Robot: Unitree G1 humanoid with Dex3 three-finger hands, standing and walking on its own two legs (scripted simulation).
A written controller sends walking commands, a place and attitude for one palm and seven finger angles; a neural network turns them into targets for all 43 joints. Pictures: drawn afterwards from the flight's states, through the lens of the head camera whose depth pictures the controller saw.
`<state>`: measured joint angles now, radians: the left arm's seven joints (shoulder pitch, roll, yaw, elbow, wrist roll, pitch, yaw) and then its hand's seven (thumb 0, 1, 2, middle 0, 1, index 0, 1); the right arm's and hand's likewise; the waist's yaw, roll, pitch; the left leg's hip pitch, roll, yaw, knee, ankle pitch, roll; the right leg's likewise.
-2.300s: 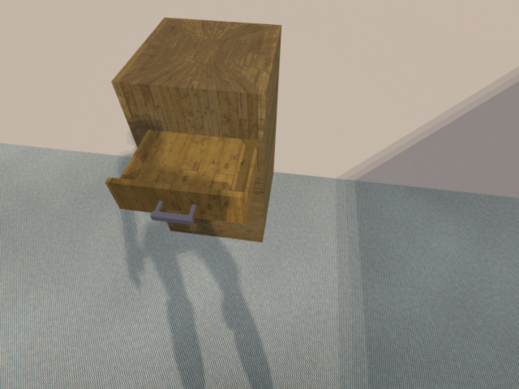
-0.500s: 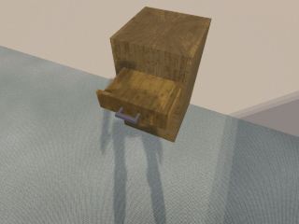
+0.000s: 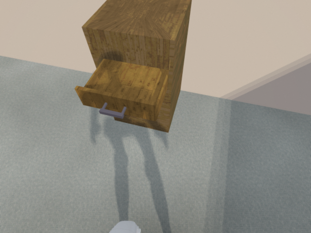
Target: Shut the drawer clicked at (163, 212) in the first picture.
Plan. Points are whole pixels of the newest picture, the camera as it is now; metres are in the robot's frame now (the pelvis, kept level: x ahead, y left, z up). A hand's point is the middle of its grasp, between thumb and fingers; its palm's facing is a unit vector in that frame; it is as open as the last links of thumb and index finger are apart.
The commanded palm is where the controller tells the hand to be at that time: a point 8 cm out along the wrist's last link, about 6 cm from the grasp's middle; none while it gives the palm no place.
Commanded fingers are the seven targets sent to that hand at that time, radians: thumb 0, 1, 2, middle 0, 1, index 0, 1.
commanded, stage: turn to face it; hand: left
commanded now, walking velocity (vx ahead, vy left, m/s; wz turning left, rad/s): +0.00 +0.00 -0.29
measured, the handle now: (113, 110) +0.61 +0.26 -0.23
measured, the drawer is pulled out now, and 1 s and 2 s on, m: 0.23 0.23 0.23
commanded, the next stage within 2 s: take the last steps up to it in 0.16 s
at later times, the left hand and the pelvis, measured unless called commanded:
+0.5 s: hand out of the picture +0.10 +0.18 -0.16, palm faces -0.10 -0.97 -0.23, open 7.4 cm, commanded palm none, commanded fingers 0.00 0.90 0.90 -0.20 -0.30 -0.20 -0.30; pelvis +0.02 -0.01 +0.00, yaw -7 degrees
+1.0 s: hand (109, 200) +0.21 +0.17 -0.16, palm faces -0.03 -0.97 -0.24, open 7.3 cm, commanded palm none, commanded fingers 0.00 0.90 0.90 -0.20 -0.30 -0.20 -0.30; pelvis +0.14 -0.01 +0.00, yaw -5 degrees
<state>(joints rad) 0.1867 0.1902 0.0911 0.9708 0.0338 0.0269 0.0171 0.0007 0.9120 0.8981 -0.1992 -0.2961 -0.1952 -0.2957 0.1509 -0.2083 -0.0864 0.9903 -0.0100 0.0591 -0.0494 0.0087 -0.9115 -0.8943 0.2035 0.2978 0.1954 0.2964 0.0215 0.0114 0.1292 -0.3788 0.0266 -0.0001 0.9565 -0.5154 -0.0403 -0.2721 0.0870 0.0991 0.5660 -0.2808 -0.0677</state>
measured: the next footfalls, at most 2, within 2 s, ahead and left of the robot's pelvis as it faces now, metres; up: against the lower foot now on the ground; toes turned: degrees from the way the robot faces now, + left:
left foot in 0.18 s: +0.06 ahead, +0.15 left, +0.00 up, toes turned -6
right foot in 0.42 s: +0.03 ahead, -0.12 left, +0.00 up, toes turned -7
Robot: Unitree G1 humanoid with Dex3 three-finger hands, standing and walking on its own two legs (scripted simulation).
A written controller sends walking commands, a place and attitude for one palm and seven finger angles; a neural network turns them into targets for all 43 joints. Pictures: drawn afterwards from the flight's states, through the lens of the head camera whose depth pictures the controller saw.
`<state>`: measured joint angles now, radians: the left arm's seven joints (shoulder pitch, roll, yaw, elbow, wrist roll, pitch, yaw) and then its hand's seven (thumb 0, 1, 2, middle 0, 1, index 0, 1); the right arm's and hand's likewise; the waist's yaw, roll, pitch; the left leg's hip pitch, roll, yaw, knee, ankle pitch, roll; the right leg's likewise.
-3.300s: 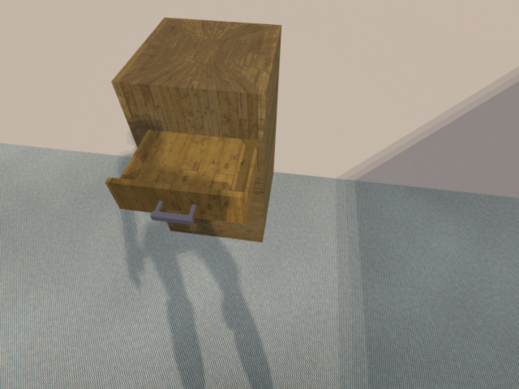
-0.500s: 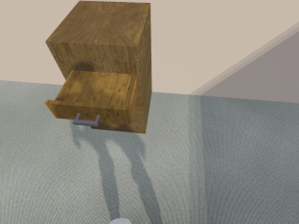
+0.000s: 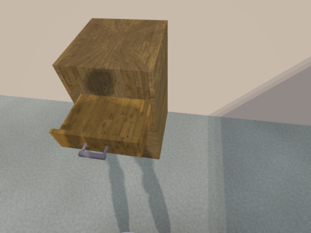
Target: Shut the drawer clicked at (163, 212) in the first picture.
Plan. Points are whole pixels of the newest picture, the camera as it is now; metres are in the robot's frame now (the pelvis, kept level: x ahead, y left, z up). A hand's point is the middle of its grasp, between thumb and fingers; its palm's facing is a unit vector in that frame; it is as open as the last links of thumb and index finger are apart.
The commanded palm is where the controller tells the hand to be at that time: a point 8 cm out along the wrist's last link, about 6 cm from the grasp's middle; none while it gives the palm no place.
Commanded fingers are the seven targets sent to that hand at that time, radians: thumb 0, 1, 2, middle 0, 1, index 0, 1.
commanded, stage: come to a stop and stand still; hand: left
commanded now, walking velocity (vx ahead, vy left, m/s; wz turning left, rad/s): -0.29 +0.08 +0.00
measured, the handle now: (93, 151) +0.44 +0.31 -0.22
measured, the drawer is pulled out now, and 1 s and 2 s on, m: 0.23 0.23 0.23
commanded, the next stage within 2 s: look again from close up in 1.50 s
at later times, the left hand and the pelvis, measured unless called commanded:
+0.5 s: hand out of the picture +0.11 +0.21 -0.17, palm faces +0.01 -0.95 -0.32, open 7.4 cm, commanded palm none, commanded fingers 0.00 0.90 0.90 -0.20 -0.30 -0.20 -0.30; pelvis +0.03 +0.00 -0.01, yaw -3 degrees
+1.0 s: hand out of the picture +0.01 +0.17 -0.17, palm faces +0.01 -0.98 -0.19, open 7.3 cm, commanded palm none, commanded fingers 0.00 0.90 0.90 -0.20 -0.30 -0.20 -0.30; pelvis -0.01 -0.01 +0.00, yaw +0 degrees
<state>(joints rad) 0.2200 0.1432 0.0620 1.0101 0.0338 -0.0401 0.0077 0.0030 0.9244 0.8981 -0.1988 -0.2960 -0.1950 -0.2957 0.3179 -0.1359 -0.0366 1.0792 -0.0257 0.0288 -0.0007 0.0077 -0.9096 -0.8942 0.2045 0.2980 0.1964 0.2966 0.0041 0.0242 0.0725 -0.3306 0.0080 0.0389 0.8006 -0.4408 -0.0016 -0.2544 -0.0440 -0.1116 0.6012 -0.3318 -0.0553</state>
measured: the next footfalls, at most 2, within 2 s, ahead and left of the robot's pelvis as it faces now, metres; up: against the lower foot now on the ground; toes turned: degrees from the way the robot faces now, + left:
left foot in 0.22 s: +0.15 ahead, +0.16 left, +0.00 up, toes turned +3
right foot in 0.48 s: +0.06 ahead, -0.10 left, +0.00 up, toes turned -2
